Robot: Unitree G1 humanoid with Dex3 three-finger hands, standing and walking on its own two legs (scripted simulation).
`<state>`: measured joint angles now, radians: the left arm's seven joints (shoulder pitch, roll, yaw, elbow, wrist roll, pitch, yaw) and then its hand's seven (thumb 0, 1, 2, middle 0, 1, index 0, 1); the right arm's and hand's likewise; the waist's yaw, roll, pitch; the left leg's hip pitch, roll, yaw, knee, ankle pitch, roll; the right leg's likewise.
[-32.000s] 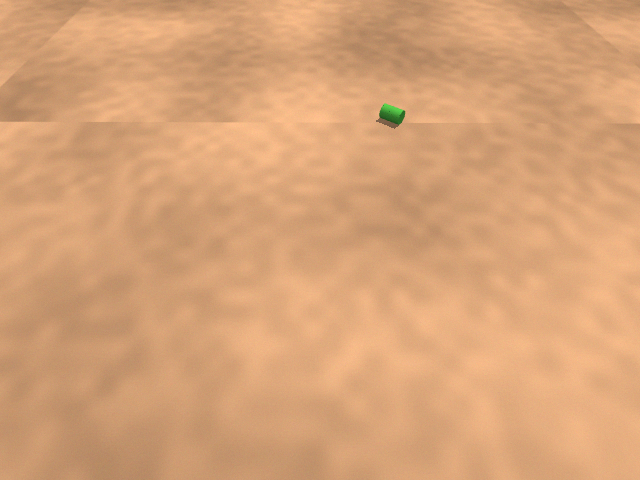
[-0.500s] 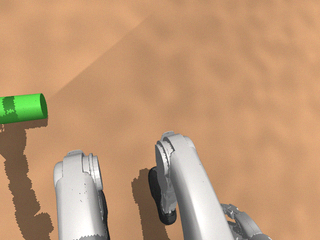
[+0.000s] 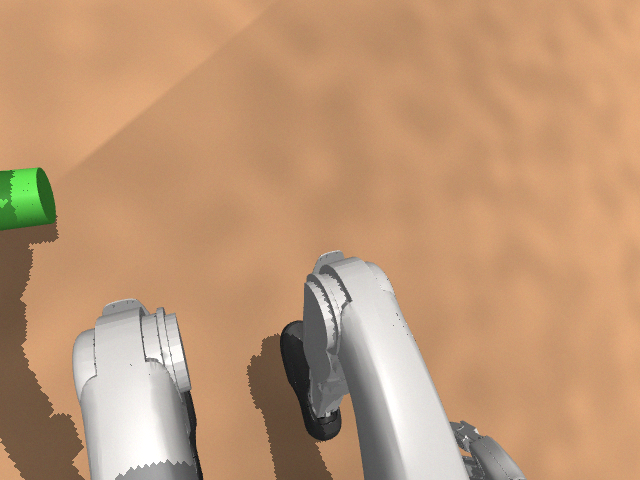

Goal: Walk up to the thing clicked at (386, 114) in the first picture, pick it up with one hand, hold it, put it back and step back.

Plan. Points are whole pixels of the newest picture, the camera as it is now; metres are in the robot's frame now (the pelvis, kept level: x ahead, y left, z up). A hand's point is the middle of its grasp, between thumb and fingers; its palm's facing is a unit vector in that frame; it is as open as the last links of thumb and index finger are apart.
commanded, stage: home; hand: left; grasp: from above
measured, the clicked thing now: out of the picture +0.49 +0.32 -0.29
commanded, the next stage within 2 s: none
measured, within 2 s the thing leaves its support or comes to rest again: neither
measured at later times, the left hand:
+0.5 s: hand out of the picture +0.38 +0.29 +0.01, palm faces -0.30 -0.60 -0.74, open 8.5 cm
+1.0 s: hand out of the picture +0.27 +0.23 +0.22, palm faces +0.13 -0.95 -0.28, open 7.4 cm
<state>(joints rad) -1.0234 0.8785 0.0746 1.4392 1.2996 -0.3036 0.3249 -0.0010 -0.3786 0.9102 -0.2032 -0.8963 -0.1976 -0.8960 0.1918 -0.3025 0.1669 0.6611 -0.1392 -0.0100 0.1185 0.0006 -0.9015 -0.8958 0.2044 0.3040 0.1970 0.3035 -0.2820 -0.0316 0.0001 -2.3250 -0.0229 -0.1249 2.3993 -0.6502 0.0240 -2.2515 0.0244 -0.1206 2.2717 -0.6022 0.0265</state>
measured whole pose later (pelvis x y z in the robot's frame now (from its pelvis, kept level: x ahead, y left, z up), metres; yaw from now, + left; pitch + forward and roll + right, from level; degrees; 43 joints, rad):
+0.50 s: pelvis +0.02 +0.00 +0.13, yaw +4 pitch +35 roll -7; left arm -0.41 0.54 0.07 0.62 0.57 0.03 0.01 0.00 0.66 0.86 -0.22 -0.35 -0.21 -0.35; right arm 0.16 -0.28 0.00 0.61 0.01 0.01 0.08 0.00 -0.90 -0.90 0.21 0.30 0.20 0.30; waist -0.10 0.04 -0.19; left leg -1.92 -0.01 -0.08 1.99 -0.68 0.02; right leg -1.88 0.03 -0.07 1.90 -0.64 0.02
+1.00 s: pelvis +0.06 +0.00 +0.31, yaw +8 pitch +21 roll -4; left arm 0.17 0.29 0.04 0.15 0.00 0.35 0.08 0.01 0.90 0.90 -0.21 -0.30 -0.21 -0.30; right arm 0.18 -0.20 0.07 0.55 0.05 -0.12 -0.10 0.01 -0.90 -0.90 0.21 0.30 0.20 0.30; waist -0.07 0.03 -0.18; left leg -1.16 0.00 -0.08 1.37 -0.57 0.00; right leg -1.12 0.03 -0.06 1.29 -0.53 0.00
